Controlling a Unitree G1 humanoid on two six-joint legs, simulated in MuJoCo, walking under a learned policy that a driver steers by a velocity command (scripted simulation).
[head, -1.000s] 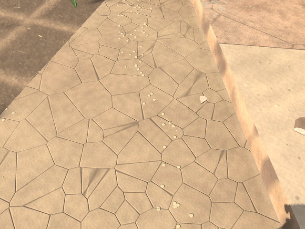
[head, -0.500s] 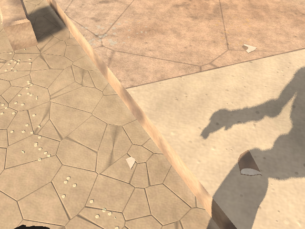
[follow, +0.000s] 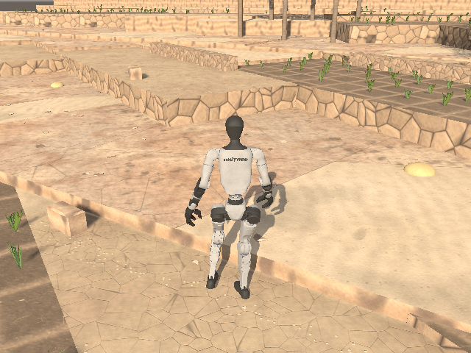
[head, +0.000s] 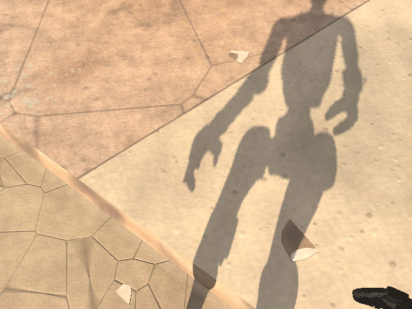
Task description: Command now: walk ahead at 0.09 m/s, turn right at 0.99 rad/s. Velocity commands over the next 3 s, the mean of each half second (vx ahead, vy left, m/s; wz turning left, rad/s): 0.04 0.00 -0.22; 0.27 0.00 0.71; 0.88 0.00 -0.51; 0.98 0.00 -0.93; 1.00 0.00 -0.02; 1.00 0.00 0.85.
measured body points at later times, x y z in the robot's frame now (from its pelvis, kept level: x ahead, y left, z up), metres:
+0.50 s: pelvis +0.03 +0.06 +0.01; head +0.07 +0.05 +0.45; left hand +0.24 +0.30 -0.09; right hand +0.13 -0.24 -0.10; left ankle +0.11 +0.15 -0.73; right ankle +0.00 -0.07 -0.73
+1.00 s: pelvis +0.09 +0.13 -0.01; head +0.10 +0.15 +0.44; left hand -0.01 +0.42 -0.13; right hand +0.38 -0.04 -0.06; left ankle +0.05 +0.22 -0.74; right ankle +0.00 -0.06 -0.72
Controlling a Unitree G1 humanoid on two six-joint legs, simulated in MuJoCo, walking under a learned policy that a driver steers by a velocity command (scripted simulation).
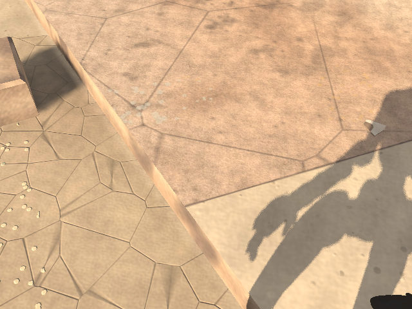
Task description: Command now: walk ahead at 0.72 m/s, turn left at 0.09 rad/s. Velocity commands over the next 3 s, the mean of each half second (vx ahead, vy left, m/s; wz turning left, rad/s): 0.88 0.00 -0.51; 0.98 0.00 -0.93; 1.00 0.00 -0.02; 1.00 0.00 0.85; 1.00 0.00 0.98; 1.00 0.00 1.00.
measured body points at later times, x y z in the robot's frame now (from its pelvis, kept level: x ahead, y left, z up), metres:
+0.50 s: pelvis +0.34 +0.01 -0.03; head +0.33 +0.01 +0.42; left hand +0.46 +0.26 -0.15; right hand +0.37 -0.24 -0.15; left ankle +0.14 +0.15 -0.53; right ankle +0.34 +0.02 -0.73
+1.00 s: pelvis +0.76 -0.13 +0.13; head +0.76 -0.14 +0.58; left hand +1.11 -0.14 +0.10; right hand +0.56 -0.33 -0.01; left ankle +0.80 -0.01 -0.59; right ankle +0.69 -0.21 -0.40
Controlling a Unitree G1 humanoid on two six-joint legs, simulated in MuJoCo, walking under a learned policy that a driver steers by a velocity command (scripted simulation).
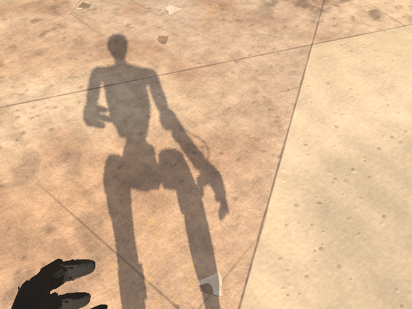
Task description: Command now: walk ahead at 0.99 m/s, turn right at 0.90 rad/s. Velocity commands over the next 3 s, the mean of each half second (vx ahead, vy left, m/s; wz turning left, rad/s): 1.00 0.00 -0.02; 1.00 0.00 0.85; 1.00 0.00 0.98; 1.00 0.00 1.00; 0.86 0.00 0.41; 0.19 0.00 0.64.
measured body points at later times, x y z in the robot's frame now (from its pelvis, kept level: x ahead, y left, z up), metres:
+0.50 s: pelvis +0.49 -0.01 +0.02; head +0.51 -0.01 +0.47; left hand +0.46 +0.27 -0.11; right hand +0.64 -0.26 -0.09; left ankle +0.61 +0.14 -0.63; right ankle +0.35 -0.05 -0.71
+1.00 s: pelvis +0.98 +0.07 +0.02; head +1.01 +0.08 +0.46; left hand +1.17 +0.35 -0.02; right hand +1.07 -0.21 -0.10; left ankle +0.81 +0.05 -0.71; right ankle +1.25 -0.01 -0.67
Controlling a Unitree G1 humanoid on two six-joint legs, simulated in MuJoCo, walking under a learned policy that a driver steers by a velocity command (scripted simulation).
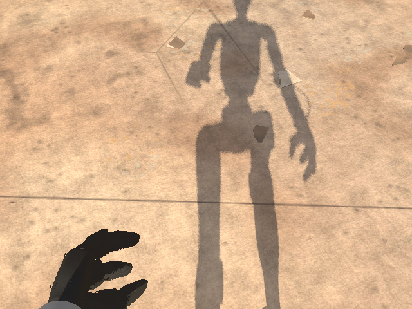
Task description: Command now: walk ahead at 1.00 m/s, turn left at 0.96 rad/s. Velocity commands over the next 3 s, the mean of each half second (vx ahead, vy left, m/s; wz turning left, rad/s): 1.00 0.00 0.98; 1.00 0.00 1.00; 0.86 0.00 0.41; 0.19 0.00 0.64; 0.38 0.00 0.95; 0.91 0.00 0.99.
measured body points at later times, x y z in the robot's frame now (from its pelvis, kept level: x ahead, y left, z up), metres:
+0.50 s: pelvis +0.44 +0.02 -0.03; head +0.47 +0.03 +0.42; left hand +0.25 +0.22 -0.15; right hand +0.79 -0.04 -0.07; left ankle +0.58 +0.12 -0.71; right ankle +0.24 -0.18 -0.71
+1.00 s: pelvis +0.85 +0.24 -0.01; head +0.87 +0.27 +0.43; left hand +0.75 +0.56 -0.08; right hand +1.14 +0.11 -0.12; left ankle +0.65 +0.15 -0.63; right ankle +1.02 +0.22 -0.73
